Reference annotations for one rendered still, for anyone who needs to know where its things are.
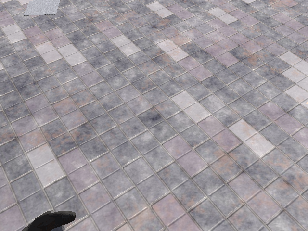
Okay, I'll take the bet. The robot left hand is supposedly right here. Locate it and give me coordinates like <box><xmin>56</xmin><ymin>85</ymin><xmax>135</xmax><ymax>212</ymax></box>
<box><xmin>22</xmin><ymin>211</ymin><xmax>76</xmax><ymax>231</ymax></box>

